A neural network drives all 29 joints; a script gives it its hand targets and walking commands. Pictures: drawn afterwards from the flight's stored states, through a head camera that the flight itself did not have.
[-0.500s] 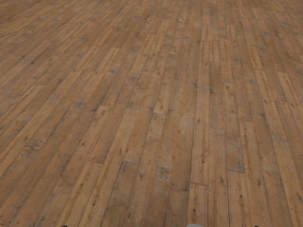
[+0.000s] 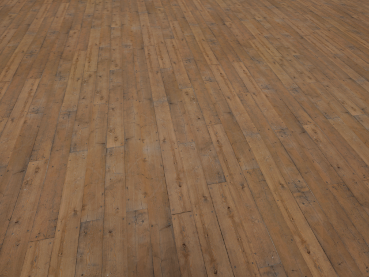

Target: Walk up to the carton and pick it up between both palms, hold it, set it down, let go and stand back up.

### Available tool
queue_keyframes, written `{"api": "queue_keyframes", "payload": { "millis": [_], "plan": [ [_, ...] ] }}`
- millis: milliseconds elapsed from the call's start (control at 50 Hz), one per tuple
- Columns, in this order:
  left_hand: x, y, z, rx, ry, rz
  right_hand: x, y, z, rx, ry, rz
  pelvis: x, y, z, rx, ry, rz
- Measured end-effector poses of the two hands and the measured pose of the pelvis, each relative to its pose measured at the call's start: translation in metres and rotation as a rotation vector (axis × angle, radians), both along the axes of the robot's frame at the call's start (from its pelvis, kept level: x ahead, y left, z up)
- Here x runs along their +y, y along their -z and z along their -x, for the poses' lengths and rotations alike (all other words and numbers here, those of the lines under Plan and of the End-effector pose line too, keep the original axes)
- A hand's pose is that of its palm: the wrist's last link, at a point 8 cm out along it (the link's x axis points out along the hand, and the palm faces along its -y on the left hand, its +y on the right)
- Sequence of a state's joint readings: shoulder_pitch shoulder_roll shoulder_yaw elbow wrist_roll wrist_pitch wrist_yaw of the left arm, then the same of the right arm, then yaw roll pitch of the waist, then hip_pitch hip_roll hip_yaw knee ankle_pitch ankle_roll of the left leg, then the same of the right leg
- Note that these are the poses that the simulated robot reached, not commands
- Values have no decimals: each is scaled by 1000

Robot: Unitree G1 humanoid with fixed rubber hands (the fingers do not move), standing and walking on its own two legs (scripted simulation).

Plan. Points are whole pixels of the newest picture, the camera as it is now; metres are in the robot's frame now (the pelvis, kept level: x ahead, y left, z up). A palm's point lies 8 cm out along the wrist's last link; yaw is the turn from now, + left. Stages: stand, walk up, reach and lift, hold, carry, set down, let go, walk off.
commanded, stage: walk up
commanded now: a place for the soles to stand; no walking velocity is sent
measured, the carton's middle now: out of the picture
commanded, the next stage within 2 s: none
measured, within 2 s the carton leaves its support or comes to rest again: neither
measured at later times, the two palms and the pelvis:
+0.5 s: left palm (168, 238) +0.23 +0.07 -0.09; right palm out of the picture -0.07 -0.42 -0.14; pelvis +0.02 -0.13 -0.01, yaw -29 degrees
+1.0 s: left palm (269, 188) +0.40 -0.21 -0.11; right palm out of the picture -0.10 -0.45 -0.08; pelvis +0.13 -0.28 +0.01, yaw -56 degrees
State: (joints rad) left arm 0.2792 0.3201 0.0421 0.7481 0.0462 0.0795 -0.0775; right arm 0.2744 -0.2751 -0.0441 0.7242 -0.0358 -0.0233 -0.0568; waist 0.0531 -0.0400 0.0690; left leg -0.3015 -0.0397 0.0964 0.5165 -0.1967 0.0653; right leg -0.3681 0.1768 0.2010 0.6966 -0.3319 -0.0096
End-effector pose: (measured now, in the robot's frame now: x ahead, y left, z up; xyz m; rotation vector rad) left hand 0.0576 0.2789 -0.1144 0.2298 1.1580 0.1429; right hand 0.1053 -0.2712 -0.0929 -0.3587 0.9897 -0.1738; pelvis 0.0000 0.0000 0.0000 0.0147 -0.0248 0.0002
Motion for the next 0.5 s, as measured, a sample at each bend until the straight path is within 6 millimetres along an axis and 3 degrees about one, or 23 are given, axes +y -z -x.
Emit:
{"api": "queue_keyframes", "payload": {
  "millis": [100,220,320,400,440,500],
  "plan": [
    [-28,-8,-44,5,204,19,-28,-16,44,-11,158,40,-9,-11,-2,-12,128,16],
    [-61,-8,-85,7,321,40,-58,-13,95,10,313,41,-32,-9,-5,-33,257,6],
    [-116,-17,-129,-24,439,32,-87,4,144,51,431,12,-63,-6,-8,-36,356,-9],
    [-171,-24,-167,-119,504,-1,-121,30,180,111,521,-23,-101,7,-14,-29,420,-24],
    [-193,-26,-176,-160,510,-20,-134,44,189,145,546,-55,-116,12,-15,-33,451,-3],
    [-212,-28,-176,-132,514,-47,-147,43,180,118,581,-111,-134,8,-20,-28,506,-11]
  ]
}}
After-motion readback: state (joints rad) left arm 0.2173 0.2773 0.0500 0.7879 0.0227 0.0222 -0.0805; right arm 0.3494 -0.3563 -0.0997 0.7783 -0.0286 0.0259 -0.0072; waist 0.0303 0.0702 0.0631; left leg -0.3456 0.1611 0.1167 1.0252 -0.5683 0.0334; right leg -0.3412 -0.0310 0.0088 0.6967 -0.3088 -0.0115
